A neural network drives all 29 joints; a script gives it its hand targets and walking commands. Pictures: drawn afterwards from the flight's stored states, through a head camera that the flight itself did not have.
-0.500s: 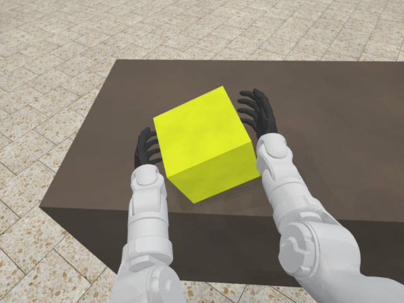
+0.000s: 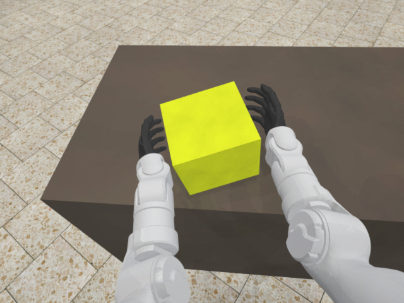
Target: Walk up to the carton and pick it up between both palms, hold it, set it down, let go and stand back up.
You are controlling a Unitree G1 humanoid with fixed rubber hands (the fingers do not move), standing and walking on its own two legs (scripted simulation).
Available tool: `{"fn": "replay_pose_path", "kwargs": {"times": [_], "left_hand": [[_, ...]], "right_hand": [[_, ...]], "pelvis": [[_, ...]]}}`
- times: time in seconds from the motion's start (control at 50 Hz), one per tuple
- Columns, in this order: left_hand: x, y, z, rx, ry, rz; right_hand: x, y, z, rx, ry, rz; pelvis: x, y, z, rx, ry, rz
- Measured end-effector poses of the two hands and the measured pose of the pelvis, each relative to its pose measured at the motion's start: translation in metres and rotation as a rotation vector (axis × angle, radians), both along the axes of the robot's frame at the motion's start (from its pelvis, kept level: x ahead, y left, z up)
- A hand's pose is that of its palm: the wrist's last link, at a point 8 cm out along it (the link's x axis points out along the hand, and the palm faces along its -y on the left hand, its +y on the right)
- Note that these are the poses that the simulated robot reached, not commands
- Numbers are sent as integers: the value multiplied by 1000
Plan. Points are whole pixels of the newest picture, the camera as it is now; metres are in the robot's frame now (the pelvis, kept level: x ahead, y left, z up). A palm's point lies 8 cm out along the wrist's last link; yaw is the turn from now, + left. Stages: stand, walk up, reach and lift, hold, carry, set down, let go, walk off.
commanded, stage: set down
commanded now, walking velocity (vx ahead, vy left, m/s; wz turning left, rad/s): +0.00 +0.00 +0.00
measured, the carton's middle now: (211, 140) +0.44 +0.05 +0.03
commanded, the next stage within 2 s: none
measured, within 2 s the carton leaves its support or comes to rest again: rests again in 0.58 s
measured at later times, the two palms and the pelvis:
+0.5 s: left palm (154, 156) +0.38 +0.16 +0.06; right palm (273, 129) +0.45 -0.09 +0.08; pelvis +0.00 +0.00 +0.00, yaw +0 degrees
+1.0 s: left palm (157, 154) +0.39 +0.16 +0.05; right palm (275, 132) +0.45 -0.09 +0.06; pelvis +0.00 +0.00 +0.00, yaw -1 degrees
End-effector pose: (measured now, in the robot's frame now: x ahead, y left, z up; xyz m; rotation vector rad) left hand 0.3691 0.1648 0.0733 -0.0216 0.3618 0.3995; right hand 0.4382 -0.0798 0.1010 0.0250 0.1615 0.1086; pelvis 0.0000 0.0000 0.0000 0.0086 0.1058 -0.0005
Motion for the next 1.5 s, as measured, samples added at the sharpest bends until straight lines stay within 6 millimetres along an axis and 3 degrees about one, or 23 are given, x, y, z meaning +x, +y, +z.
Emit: {"fn": "replay_pose_path", "kwargs": {"times": [0.38,1.04,1.5], "left_hand": [[4,-1,-14,-22,-4,25],[17,-7,-21,6,-30,8],[19,-4,-23,21,-59,-15]], "right_hand": [[7,-2,-18,-18,47,19],[12,-13,-39,-22,74,15],[11,-11,-41,-22,51,0]], "pelvis": [[-1,-5,-1,7,51,-1],[0,0,-3,8,109,-20],[1,3,-2,7,111,-19]]}}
